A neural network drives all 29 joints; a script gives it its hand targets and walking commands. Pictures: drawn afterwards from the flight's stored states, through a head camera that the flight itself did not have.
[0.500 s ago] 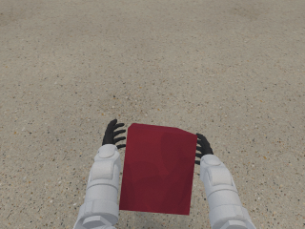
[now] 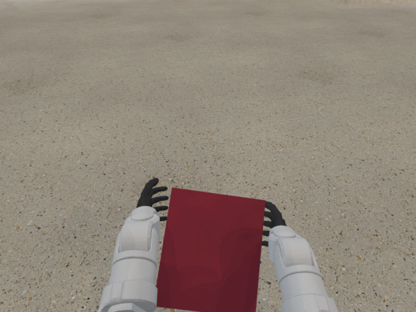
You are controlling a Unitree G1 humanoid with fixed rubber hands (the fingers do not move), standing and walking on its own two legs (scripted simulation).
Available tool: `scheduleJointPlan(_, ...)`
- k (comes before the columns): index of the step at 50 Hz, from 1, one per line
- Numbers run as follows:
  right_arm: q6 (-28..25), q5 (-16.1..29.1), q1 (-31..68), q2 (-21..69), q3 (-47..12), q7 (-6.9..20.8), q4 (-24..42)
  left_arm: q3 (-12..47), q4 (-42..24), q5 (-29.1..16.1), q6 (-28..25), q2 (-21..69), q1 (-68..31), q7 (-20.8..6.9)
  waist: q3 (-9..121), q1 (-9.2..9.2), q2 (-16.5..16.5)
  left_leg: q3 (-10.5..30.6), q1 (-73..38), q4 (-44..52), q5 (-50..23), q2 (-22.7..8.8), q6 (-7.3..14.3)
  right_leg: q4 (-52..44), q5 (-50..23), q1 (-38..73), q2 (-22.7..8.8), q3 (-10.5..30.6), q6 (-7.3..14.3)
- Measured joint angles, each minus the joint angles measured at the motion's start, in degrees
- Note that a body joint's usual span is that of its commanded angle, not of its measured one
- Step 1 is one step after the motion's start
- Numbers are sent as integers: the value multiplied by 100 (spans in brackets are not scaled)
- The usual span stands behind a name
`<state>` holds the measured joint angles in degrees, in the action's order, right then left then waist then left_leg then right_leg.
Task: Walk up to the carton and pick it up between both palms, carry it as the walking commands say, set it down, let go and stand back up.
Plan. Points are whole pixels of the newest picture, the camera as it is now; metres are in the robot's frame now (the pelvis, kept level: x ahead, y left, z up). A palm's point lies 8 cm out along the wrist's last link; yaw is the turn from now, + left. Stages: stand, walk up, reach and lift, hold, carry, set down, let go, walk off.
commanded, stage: reach and lift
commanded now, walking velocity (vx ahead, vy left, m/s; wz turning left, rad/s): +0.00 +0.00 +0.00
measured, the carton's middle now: (206, 239) +0.34 +0.05 -0.07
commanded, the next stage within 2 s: hold in 1.34 s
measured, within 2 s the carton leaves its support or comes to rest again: neither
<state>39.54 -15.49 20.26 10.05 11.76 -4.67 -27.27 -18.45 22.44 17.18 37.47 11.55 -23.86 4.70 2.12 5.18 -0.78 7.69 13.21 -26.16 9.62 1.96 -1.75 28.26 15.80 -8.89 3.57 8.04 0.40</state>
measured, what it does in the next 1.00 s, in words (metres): stands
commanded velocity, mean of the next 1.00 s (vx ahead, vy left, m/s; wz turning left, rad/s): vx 0.00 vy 0.00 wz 0.00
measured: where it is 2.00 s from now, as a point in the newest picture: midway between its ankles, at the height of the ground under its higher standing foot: outside the picture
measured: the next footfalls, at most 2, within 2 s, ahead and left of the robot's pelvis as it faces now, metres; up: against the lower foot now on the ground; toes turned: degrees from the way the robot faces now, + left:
none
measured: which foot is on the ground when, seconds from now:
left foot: down 0.00-1.00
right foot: down 0.00-1.00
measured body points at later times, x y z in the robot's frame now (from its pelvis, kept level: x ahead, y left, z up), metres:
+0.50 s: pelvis -0.01 +0.01 +0.00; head -0.05 +0.01 +0.45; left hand +0.32 +0.16 +0.06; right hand +0.32 -0.11 +0.03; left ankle +0.05 +0.14 -0.74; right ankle +0.00 -0.12 -0.74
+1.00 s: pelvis -0.01 +0.02 +0.00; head -0.05 +0.02 +0.45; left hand +0.32 +0.15 +0.05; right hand +0.31 -0.12 +0.03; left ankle +0.05 +0.14 -0.74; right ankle +0.00 -0.12 -0.74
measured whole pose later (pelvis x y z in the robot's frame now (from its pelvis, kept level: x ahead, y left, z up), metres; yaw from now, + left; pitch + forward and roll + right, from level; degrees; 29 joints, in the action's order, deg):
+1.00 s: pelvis -0.01 +0.02 +0.00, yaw +0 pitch -6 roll +0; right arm 44.6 -16.9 25.0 7.4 12.3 -3.1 -28.3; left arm -18.8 24.3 17.3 40.2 12.4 -25.8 5.7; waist -0.1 0.1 -0.3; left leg 6.8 11.4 -26.6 9.3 3.2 -0.3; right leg 28.3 15.5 -6.8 2.3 8.8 -1.1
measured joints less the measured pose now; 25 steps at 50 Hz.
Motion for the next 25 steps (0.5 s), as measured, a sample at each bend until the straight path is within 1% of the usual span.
scheduleJointPlan(4,189,-102,126,-122,-45,34,-50,-200,272,157,1,106,-265,-19,-142,116,-3,-28,-67,-15,4,15,18,77,29,35,-10,24,-12)
scheduleJointPlan(6,310,-55,207,-217,-237,30,-18,-140,158,76,33,78,-192,21,-230,134,40,-28,-98,22,-27,20,12,81,23,47,-17,25,-13)
scheduleJointPlan(11,362,-87,342,-152,-290,-15,-6,-33,-215,-176,140,-7,20,71,-294,-1,151,66,-88,45,-74,10,-22,-30,-43,100,-9,-65,5)
scheduleJointPlan(13,328,-122,351,-72,-192,-8,-22,-28,-287,-142,177,-19,46,54,-265,-67,176,77,-91,54,-83,4,-26,-75,-70,121,-6,-74,8)
scheduleJointPlan(17,286,-153,392,-57,30,28,-73,-91,-170,-25,215,56,-142,62,-232,-150,122,60,-26,-63,-44,14,-1,-35,-68,89,-6,-62,-17)
scheduleJointPlan(22,347,-136,478,-218,73,50,-91,-134,116,121,136,153,-389,65,-241,-158,11,-54,-56,-114,-23,37,64,20,-61,93,-32,48,-80)
scheduleJointPlan(25,406,-165,557,-271,60,61,-173,-203,223,129,125,167,-431,56,-232,-197,28,-97,-98,-83,-33,70,104,38,-47,108,-69,88,-119)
